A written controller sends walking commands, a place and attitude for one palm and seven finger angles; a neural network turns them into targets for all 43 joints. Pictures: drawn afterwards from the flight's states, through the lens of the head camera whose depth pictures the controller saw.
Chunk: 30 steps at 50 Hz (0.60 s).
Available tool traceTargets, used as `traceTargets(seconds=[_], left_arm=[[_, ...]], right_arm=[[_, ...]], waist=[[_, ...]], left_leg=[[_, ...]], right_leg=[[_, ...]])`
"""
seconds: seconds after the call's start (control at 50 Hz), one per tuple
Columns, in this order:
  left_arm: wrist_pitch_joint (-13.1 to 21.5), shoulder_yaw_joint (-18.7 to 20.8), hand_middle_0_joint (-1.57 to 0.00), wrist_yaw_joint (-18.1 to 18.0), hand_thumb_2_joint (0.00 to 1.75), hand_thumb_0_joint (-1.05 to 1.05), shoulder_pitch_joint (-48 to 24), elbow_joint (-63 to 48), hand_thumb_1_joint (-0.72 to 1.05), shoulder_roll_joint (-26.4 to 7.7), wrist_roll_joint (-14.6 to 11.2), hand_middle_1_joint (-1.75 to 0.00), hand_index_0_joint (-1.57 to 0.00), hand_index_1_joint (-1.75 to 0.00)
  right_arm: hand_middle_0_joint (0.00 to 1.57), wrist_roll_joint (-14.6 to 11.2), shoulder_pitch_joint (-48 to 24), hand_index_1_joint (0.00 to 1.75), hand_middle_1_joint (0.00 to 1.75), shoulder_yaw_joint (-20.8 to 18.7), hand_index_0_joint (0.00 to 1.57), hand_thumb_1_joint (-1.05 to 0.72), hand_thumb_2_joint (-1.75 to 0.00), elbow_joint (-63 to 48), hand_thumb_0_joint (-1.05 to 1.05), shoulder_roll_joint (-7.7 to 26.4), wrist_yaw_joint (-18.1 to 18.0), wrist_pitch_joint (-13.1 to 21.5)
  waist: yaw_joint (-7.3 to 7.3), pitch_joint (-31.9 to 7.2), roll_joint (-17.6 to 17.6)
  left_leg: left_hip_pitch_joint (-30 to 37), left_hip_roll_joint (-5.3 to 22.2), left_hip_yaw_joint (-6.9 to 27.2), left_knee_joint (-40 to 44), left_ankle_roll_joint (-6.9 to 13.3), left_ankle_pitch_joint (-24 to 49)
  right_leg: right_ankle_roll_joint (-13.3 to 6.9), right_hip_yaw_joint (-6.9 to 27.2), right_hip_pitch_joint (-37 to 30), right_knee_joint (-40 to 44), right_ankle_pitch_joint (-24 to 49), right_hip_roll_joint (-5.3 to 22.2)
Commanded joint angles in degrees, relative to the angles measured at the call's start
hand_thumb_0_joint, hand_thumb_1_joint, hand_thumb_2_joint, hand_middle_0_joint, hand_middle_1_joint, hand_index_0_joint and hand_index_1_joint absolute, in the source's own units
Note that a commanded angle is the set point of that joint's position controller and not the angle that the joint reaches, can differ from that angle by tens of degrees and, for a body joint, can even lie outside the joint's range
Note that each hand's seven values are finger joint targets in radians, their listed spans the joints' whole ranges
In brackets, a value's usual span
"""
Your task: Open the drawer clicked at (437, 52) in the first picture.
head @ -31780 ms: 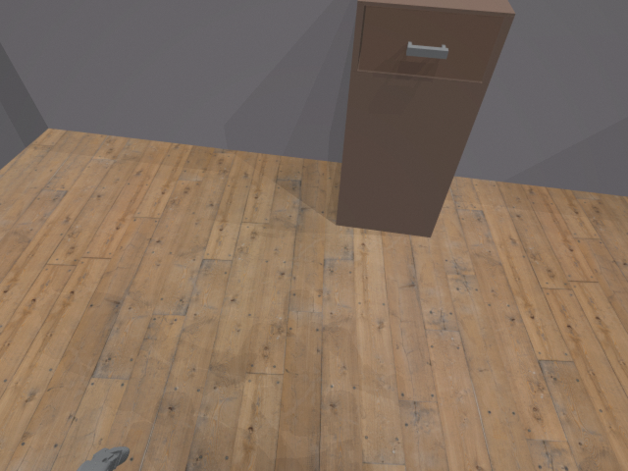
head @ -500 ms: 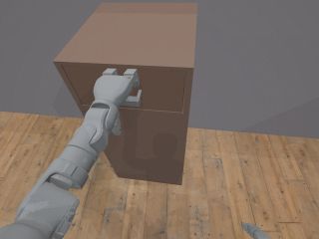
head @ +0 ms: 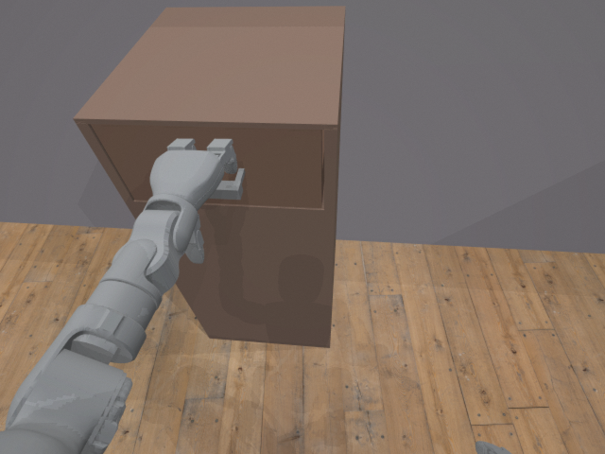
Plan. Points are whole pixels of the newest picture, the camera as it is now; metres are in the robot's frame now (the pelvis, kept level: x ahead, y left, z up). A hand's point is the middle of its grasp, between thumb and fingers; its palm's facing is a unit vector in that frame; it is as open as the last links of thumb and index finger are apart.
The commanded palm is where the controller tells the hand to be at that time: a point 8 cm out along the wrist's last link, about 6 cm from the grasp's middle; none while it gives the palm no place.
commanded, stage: re-aim the fingers above the handle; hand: left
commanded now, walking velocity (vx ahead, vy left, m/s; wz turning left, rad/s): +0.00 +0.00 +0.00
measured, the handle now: (211, 180) +0.53 +0.19 +0.04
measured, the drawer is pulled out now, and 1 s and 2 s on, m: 0.00 0.00 0.00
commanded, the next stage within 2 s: lower the fingers behind the handle in 1.28 s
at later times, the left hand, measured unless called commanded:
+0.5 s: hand (217, 206) +0.42 +0.14 +0.10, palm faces +0.09 -0.08 -0.99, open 13.8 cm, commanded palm +0.40 +0.18 +0.16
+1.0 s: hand (214, 191) +0.43 +0.14 +0.11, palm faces +0.17 -0.08 -0.98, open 13.8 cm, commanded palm +0.40 +0.18 +0.16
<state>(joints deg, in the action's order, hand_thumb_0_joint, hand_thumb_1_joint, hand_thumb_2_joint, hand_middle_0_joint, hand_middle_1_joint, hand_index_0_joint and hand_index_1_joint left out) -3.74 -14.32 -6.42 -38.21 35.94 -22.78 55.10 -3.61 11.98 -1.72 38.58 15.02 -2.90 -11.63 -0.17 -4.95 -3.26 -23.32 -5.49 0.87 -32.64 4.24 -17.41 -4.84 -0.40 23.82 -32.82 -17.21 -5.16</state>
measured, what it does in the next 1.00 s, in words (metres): stands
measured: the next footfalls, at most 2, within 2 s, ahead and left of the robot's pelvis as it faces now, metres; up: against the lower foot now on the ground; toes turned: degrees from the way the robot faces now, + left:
none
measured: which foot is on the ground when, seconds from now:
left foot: down 0.00-1.00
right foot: down 0.00-1.00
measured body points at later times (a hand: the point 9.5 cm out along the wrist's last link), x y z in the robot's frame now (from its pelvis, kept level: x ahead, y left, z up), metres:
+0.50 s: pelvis +0.01 +0.00 +0.00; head +0.04 -0.03 +0.45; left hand +0.41 +0.14 +0.15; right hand +0.14 -0.25 -0.13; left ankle -0.02 +0.07 -0.73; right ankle -0.01 -0.07 -0.73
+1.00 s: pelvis +0.00 +0.00 +0.00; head +0.03 -0.02 +0.45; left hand +0.42 +0.15 +0.17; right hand +0.15 -0.24 -0.13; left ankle -0.02 +0.07 -0.73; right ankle -0.01 -0.07 -0.73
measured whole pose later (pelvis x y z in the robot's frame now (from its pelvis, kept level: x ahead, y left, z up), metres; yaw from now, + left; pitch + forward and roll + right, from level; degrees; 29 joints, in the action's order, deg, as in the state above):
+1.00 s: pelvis +0.00 +0.00 +0.00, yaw -2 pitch +8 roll +1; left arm -1.5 -12.8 -12.8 -35.5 30.1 -21.5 56.6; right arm -2.9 7.4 0.1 38.0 12.9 -3.0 -10.9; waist 0.9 -5.0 -2.5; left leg -23.6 -5.2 -1.1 -33.9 4.2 -18.5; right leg -4.8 1.3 25.1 -35.4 -18.3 -5.5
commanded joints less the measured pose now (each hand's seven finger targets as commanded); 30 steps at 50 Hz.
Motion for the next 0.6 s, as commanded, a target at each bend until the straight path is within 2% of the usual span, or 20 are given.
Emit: traceTargets(seconds=[0.0, 0.06, 0.08, 0.12, 0.18, 0.22, 0.26, 0.28, 0.3, 0.34, 0.38, 0.4, 0.42, 0.44, 0.48, 0.52, 0.56, 0.58], left_arm=[[-0.22, 9.42, -0.30, -2.47, 0.30, 0.00, -28.89, -7.49, -0.50, -13.45, 0.07, -1.20, -0.30, -1.20], [-0.70, 9.86, -0.30, -0.94, 0.30, 0.00, -25.28, -2.37, -0.50, -14.03, 0.05, -1.20, -0.30, -1.20], [-0.88, 10.08, -0.30, -0.41, 0.30, 0.00, -23.42, -0.92, -0.50, -14.27, 0.16, -1.20, -0.30, -1.20], [-0.70, 10.16, -0.30, 0.82, 0.30, 0.00, -22.57, 0.80, -0.50, -15.01, 0.75, -1.20, -0.30, -1.20], [1.64, 9.14, -0.30, 1.90, 0.30, 0.00, -22.68, -4.94, -0.50, -13.62, 0.81, -1.20, -0.30, -1.20], [3.51, 5.03, -0.30, 2.55, 0.30, 0.00, -19.26, -12.51, -0.50, -7.39, -0.79, -1.20, -0.30, -1.20], [5.18, 5.09, -0.30, 2.09, 0.30, 0.00, -16.50, -20.38, -0.50, -6.62, -1.80, -1.20, -0.30, -1.20], [5.71, 5.96, -0.30, 1.45, 0.30, 0.00, -17.64, -22.87, -0.50, -7.85, -1.79, -1.20, -0.30, -1.20], [5.95, 6.46, -0.30, 0.77, 0.30, 0.00, -18.80, -24.45, -0.50, -8.35, -1.91, -1.20, -0.30, -1.20], [5.83, 10.68, -0.30, -2.12, 0.30, 0.00, -20.92, -25.20, -0.50, -12.87, -0.99, -1.20, -0.30, -1.20], [4.45, 12.06, -0.30, -5.30, 0.30, 0.00, -23.37, -23.58, -0.50, -13.96, 0.31, -1.20, -0.30, -1.20], [3.47, 13.68, -0.30, -6.85, 0.30, 0.00, -24.19, -23.18, -0.50, -15.62, 0.62, -1.20, -0.30, -1.20], [2.29, 12.66, -0.30, -8.12, 0.30, 0.00, -25.57, -21.90, -0.50, -14.63, 1.08, -1.20, -0.30, -1.20], [0.75, 14.25, -0.30, -9.06, 0.30, 0.00, -23.70, -19.32, -0.50, -15.63, 1.30, -1.20, -0.30, -1.20], [-3.00, 13.22, -0.30, -9.35, 0.30, 0.00, -22.63, -13.98, -0.50, -14.98, 1.84, -1.20, -0.30, -1.20], [-6.84, 9.73, -0.30, -7.51, 0.30, 0.00, -21.77, -9.08, -0.50, -12.19, 1.81, -1.20, -0.30, -1.20], [-10.13, 6.96, -0.30, -3.82, 0.30, 0.00, -17.79, -5.82, -0.50, -9.71, 0.95, -1.20, -0.30, -1.20], [-11.22, 3.79, -0.30, -1.35, 0.30, 0.00, -17.20, -5.76, -0.50, -6.51, 0.27, -1.20, -0.30, -1.20]], right_arm=[[0.20, 0.60, -2.37, 0.30, 0.30, -1.38, 0.20, -0.90, -0.90, -6.65, 0.00, 6.43, -0.84, 2.36], [0.20, 0.47, -3.03, 0.30, 0.30, -0.55, 0.20, -0.90, -0.90, -6.90, 0.00, 6.59, -1.07, 1.98], [0.20, 0.48, -3.00, 0.30, 0.30, -0.37, 0.20, -0.90, -0.90, -7.27, 0.00, 6.63, -1.15, 1.86], [0.20, 0.40, -2.71, 0.30, 0.30, -0.24, 0.20, -0.90, -0.90, -7.68, 0.00, 6.88, -1.17, 1.58], [0.20, 0.61, -2.53, 0.30, 0.30, -0.72, 0.20, -0.90, -0.90, -9.32, 0.00, 6.63, -0.84, 1.70], [0.20, 0.66, -3.02, 0.30, 0.30, -1.27, 0.20, -0.90, -0.90, -11.10, 0.00, 5.87, -0.14, 2.05], [0.20, 0.84, -3.47, 0.30, 0.30, -1.83, 0.20, -0.90, -0.90, -11.64, 0.00, 5.72, 0.44, 2.41], [0.20, 0.86, -3.32, 0.30, 0.30, -1.99, 0.20, -0.90, -0.90, -11.16, 0.00, 5.73, 0.52, 2.40], [0.20, 0.95, -3.20, 0.30, 0.30, -2.13, 0.20, -0.90, -0.90, -10.85, 0.00, 5.64, 0.57, 2.47], [0.20, 0.91, -3.26, 0.30, 0.30, -2.12, 0.20, -0.90, -0.90, -9.41, 0.00, 5.47, 0.52, 2.62], [0.20, 0.95, -3.98, 0.30, 0.30, -1.63, 0.20, -0.90, -0.90, -7.97, 0.00, 5.00, 0.48, 2.73], [0.20, 1.04, -4.30, 0.30, 0.30, -1.71, 0.20, -0.90, -0.90, -7.30, 0.00, 5.21, 0.48, 2.85], [0.20, 0.95, -4.86, 0.30, 0.30, -1.50, 0.20, -0.90, -0.90, -6.86, 0.00, 4.74, 0.57, 3.05], [0.20, 0.90, -5.25, 0.30, 0.30, -1.29, 0.20, -0.90, -0.90, -6.54, 0.00, 4.69, 0.54, 3.13], [0.20, 0.74, -6.29, 0.30, 0.30, -0.73, 0.20, -0.90, -0.90, -5.99, 0.00, 4.98, 0.33, 2.84], [0.20, 0.40, -7.06, 0.30, 0.30, -0.41, 0.20, -0.90, -0.90, -6.30, 0.00, 5.58, 0.20, 2.36], [0.20, 0.04, -7.06, 0.30, 0.30, -0.40, 0.20, -0.90, -0.90, -7.40, 0.00, 6.33, 0.12, 1.54], [0.20, -0.17, -6.81, 0.30, 0.30, -0.40, 0.20, -0.90, -0.90, -8.08, 0.00, 6.57, 0.20, 1.01]], waist=[[-0.66, -22.07, 5.92], [-0.20, -17.88, 7.74], [0.21, -17.53, 8.12], [0.10, -16.38, 7.86], [0.23, -19.18, 5.19], [0.14, -21.87, 3.08], [0.27, -24.25, 2.69], [-0.08, -24.67, 1.99], [-0.35, -24.84, 3.19], [0.13, -23.43, 2.53], [0.48, -21.61, 2.10], [1.16, -22.02, 0.77], [0.99, -21.63, 0.28], [1.85, -21.50, 0.61], [1.79, -20.35, 3.07], [0.84, -19.02, 5.72], [0.42, -18.71, 7.50], [-0.39, -18.52, 9.01]], left_leg=[[6.40, 2.59, 0.32, 2.38, -1.00, 16.88], [1.98, 2.51, -0.53, 2.87, -1.00, 14.94], [1.09, 2.47, -0.72, 2.98, -0.97, 14.73], [0.01, 2.58, -0.93, 2.90, -1.00, 14.42], [1.88, 2.48, -1.04, 2.10, -0.81, 16.81], [4.79, 2.38, -0.57, 1.33, -0.64, 19.40], [7.68, 2.47, 0.04, 0.47, -0.63, 23.21], [8.87, 2.51, 0.35, 0.25, -0.75, 24.56], [9.15, 2.50, 0.56, 0.04, -0.73, 25.54], [8.74, 2.56, 0.70, 0.47, -1.08, 24.58], [7.81, 2.54, 0.57, 1.02, -1.59, 23.68], [8.07, 2.61, 0.40, 1.28, -1.86, 23.62], [7.89, 2.66, 0.11, 1.45, -2.04, 22.72], [7.11, 2.63, 0.02, 1.86, -2.11, 22.15], [5.71, 2.70, -0.35, 2.55, -2.14, 20.41], [5.24, 2.95, -0.77, 3.18, -1.87, 18.71], [5.12, 2.80, -1.03, 3.18, -1.50, 19.16], [5.46, 2.70, -0.91, 3.04, -1.34, 19.81]], right_leg=[[2.07, 4.67, -12.54, 4.18, 17.54, 3.74], [2.72, 5.03, -13.38, 4.26, 19.24, 4.49], [2.79, 5.12, -13.99, 4.22, 19.70, 4.61], [2.80, 5.15, -13.86, 4.17, 19.74, 4.72], [2.72, 5.57, -14.71, 3.50, 23.53, 4.75], [2.72, 5.68, -14.98, 3.07, 26.08, 4.73], [2.97, 5.95, -15.08, 2.39, 30.01, 4.51], [2.86, 5.76, -14.20, 2.15, 29.89, 4.19], [2.81, 5.58, -14.19, 2.31, 29.92, 4.05], [2.39, 5.27, -12.96, 2.25, 27.40, 3.48], [1.90, 4.62, -11.50, 2.13, 24.39, 3.20], [1.58, 4.62, -11.39, 2.20, 22.63, 3.07], [1.60, 4.54, -11.03, 2.25, 21.59, 3.15], [1.41, 4.35, -11.92, 2.24, 20.90, 3.09], [1.70, 4.27, -12.55, 2.70, 20.04, 3.21], [2.24, 4.18, -12.79, 3.67, 19.34, 3.55], [2.64, 4.18, -14.15, 4.11, 21.91, 3.83], [2.90, 3.77, -14.24, 4.14, 23.81, 3.95]])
